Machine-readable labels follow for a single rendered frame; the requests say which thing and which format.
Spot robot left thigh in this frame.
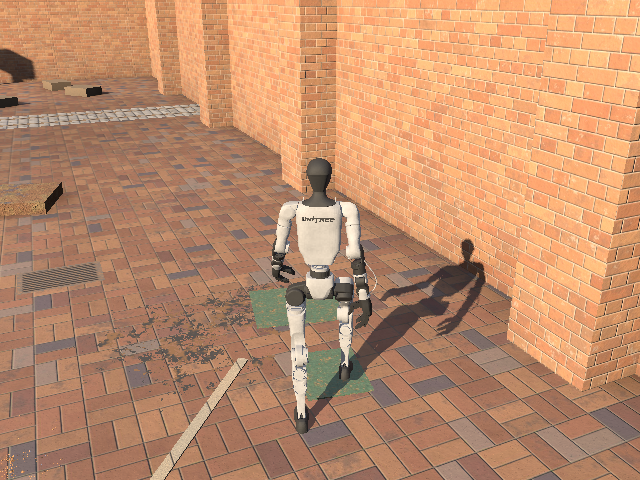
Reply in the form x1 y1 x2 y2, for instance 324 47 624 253
285 281 309 367

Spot left robot foot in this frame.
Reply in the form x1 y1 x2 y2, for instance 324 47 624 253
294 406 309 434

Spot right robot forearm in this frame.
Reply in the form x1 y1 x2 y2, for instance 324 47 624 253
351 244 371 300

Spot robot left hand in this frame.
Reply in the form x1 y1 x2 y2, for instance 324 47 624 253
272 265 295 283

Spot left robot forearm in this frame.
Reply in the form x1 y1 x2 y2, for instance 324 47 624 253
271 238 286 270

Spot right robot upper arm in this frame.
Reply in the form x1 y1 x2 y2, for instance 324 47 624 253
340 201 361 260

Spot left robot upper arm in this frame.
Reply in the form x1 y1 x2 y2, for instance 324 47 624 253
274 201 299 254

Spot robot right hand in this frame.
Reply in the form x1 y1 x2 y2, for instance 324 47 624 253
348 298 372 329

